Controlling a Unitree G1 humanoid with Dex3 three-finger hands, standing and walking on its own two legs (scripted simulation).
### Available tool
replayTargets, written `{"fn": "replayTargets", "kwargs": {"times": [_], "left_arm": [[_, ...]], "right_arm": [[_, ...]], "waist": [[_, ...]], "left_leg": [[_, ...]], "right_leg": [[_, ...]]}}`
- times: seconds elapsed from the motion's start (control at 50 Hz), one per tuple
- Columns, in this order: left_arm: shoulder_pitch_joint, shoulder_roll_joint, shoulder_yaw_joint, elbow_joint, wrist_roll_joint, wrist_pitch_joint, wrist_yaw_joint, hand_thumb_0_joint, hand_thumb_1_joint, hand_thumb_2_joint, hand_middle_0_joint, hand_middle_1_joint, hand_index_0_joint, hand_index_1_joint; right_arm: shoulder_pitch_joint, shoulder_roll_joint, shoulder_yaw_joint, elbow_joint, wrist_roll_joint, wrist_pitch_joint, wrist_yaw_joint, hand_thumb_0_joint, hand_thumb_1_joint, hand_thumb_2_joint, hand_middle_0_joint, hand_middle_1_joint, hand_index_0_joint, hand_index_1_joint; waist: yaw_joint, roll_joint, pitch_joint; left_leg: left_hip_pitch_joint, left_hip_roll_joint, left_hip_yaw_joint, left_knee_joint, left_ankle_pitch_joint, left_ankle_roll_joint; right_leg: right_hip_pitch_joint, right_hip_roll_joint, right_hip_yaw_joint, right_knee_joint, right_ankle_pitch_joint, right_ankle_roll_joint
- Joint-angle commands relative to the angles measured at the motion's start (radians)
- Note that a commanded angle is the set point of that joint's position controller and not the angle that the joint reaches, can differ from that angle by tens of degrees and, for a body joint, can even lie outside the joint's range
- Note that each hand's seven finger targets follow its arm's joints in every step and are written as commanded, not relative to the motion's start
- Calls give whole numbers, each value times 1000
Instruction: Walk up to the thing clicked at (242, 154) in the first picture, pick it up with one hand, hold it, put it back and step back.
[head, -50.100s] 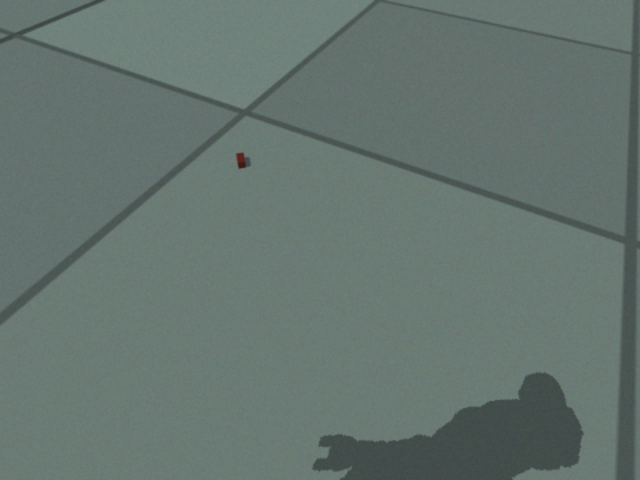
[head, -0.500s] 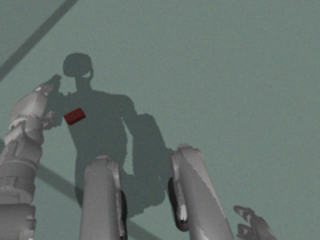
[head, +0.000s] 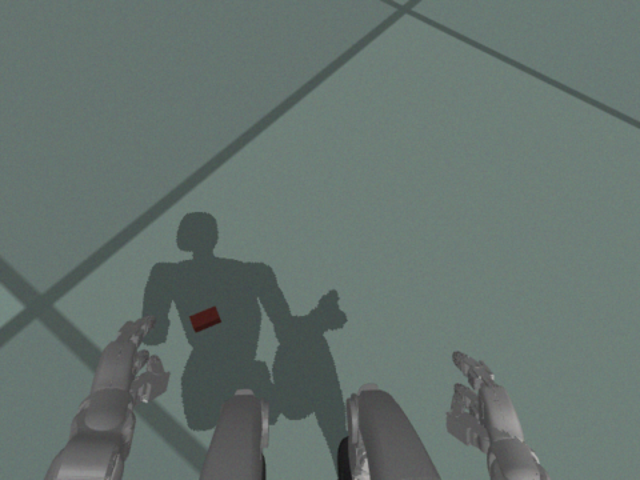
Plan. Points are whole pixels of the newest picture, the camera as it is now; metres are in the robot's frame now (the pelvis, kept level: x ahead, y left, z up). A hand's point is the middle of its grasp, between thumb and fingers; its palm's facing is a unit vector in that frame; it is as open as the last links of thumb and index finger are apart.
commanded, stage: home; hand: left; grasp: from above
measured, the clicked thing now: (205, 319) +0.50 +0.24 -0.60
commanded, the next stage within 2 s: none
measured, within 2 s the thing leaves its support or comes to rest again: neither
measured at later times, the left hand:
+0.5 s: hand (115, 405) +0.21 +0.19 +0.05, palm faces +0.10 -0.97 -0.20, open 7.4 cm
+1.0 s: hand (127, 403) +0.21 +0.18 +0.05, palm faces +0.09 -0.98 -0.20, open 7.4 cm
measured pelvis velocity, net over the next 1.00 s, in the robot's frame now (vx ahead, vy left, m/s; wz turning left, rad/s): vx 0.05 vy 0.00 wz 0.03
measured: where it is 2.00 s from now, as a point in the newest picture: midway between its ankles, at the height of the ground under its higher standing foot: outside the picture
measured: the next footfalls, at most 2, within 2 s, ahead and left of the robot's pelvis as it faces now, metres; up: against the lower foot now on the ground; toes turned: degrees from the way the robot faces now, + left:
none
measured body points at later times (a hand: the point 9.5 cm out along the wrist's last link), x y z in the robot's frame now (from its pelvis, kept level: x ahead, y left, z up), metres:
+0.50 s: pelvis +0.06 +0.00 +0.10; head +0.07 +0.01 +0.55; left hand +0.20 +0.24 +0.07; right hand +0.22 -0.23 +0.04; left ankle +0.05 +0.11 -0.58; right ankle +0.07 -0.13 -0.58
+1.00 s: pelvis +0.05 +0.00 +0.10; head +0.07 +0.00 +0.55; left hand +0.20 +0.23 +0.07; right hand +0.22 -0.24 +0.03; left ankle +0.05 +0.11 -0.58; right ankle +0.07 -0.13 -0.58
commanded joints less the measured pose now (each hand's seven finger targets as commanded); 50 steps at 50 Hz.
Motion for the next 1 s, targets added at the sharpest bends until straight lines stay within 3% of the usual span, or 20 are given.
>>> {"fn": "replayTargets", "kwargs": {"times": [0.0,0.04,0.12,0.32,0.5,0.64,0.7,0.82,0.98], "left_arm": [[-18,102,82,-253,-54,-4,13,0,900,900,-200,-300,-200,-300],[44,77,75,-276,-70,11,7,0,900,900,-200,-300,-200,-300],[178,57,83,-358,-97,42,-5,0,900,900,-200,-301,-200,-300],[420,22,55,-549,-103,75,-33,0,900,900,-200,-301,-200,-301],[394,27,51,-544,-87,71,-68,0,900,900,-200,-300,-200,-300],[405,40,64,-576,-80,65,-69,0,900,900,-200,-300,-200,-300],[410,35,60,-556,-77,62,-66,0,900,900,-200,-300,-200,-300],[416,34,57,-547,-78,63,-67,0,900,900,-200,-300,-200,-300],[399,35,59,-541,-86,71,-70,0,900,900,-200,-301,-200,-300]], "right_arm": [[39,-151,-59,-114,4,-63,-56,0,-901,-899,200,299,200,299],[52,-142,-56,-117,-1,-73,-69,0,-901,-899,200,299,200,299],[83,-136,-54,-141,-5,-88,-85,0,-901,-899,200,299,200,299],[117,-121,-64,-189,-17,-132,-113,0,-901,-899,199,299,200,299],[95,-133,-73,-187,-33,-175,-116,0,-901,-899,200,299,200,299],[93,-136,-77,-181,-37,-191,-109,0,-900,-900,200,300,200,299],[91,-137,-75,-175,-38,-190,-108,0,-900,-900,200,299,200,299],[86,-140,-77,-174,-37,-189,-107,0,-901,-899,200,299,200,299],[80,-139,-75,-177,-35,-191,-109,0,-901,-899,200,299,200,299]], "waist": [[-10,86,-295],[-14,84,-263],[5,87,-218],[13,38,-105],[10,19,3],[26,60,-82],[25,60,-77],[23,39,-74],[28,20,-47]], "left_leg": [[396,-1,-20,-368,119,16],[432,-1,-10,-400,176,15],[533,1,-11,-494,248,7],[664,-3,8,-610,366,12],[656,-5,19,-656,244,18],[698,-9,22,-637,352,8],[701,-6,19,-637,361,6],[694,-6,21,-634,363,9],[666,-10,27,-640,273,17]], "right_leg": [[319,11,17,-301,120,-38],[372,12,15,-344,164,-37],[486,14,2,-426,218,-35],[641,26,-19,-572,308,-31],[623,21,-25,-618,198,-23],[674,20,-21,-588,285,-27],[670,22,-22,-583,289,-29],[672,20,-20,-584,296,-28],[662,15,-13,-611,232,-21]]}}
